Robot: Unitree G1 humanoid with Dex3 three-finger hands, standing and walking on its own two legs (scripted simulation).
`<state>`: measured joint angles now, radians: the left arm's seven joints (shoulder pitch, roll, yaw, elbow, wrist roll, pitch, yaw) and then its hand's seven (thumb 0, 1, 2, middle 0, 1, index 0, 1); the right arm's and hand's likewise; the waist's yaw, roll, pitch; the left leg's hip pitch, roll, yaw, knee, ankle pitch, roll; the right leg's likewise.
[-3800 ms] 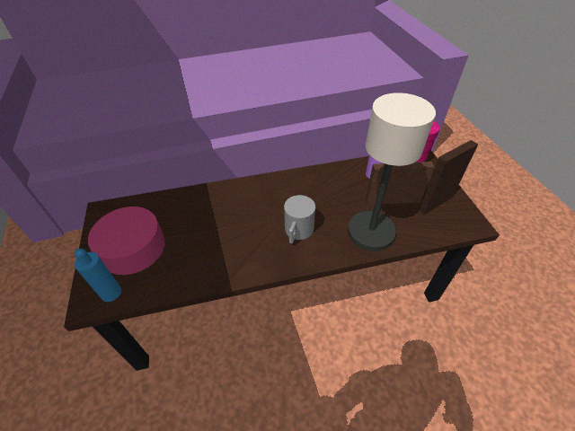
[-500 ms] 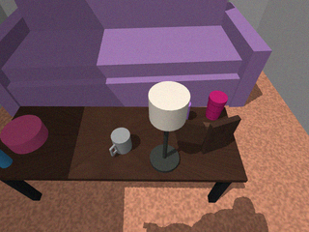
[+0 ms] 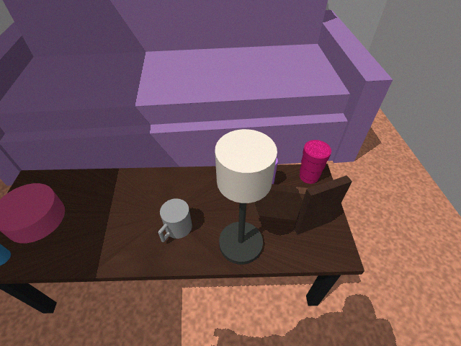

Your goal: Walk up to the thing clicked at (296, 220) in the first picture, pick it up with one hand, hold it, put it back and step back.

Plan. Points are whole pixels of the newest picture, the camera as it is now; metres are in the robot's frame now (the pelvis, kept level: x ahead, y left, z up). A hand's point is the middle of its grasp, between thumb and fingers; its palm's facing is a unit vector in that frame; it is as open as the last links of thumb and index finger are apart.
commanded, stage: walk up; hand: left
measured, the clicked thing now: (173, 222) +0.52 +0.20 -0.30
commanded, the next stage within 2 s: stand in 0.12 s
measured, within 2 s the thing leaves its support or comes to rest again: neither
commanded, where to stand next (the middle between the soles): +0.07 -0.01 m, yaw +0 degrees
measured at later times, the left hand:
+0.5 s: hand out of the picture +0.09 +0.25 -0.16, palm faces -0.03 -0.94 -0.34, open 7.4 cm
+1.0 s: hand out of the picture +0.08 +0.25 -0.16, palm faces -0.02 -0.94 -0.35, open 7.4 cm
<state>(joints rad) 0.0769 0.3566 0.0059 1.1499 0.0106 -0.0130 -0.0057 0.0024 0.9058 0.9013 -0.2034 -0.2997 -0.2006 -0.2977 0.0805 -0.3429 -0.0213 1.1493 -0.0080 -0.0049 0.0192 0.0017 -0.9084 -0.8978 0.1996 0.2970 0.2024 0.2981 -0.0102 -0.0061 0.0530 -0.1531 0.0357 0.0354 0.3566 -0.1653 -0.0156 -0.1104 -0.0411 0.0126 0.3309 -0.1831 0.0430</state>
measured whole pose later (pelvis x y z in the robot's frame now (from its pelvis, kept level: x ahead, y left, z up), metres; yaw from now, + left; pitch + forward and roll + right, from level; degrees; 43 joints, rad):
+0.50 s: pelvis +0.01 +0.00 +0.00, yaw +0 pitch -2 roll +0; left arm 0.09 0.36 0.00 1.13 0.01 -0.01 0.00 0.00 0.91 0.90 -0.20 -0.30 -0.20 -0.30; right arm 0.07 -0.35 -0.01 1.15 -0.01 -0.01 0.02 0.00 -0.91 -0.90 0.20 0.30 0.20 0.30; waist -0.01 -0.01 0.05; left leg -0.14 0.03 0.03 0.33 -0.16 -0.02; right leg -0.10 -0.05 0.00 0.31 -0.19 0.04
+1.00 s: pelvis +0.01 +0.00 +0.00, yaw +1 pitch -2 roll +0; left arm 0.11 0.36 0.00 1.13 0.01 -0.01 0.00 0.00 0.91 0.90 -0.20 -0.30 -0.20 -0.30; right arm 0.08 -0.35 -0.01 1.14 -0.01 -0.01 0.01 0.00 -0.91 -0.90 0.20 0.30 0.20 0.30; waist -0.01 -0.01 0.06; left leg -0.13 0.03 0.02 0.33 -0.16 -0.02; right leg -0.09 -0.04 0.00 0.31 -0.19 0.04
